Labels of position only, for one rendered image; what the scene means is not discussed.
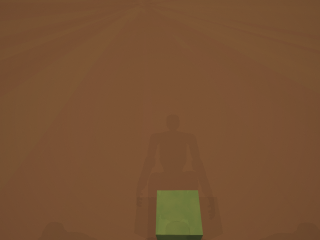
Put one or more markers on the carton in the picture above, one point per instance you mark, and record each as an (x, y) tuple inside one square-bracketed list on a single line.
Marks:
[(178, 215)]

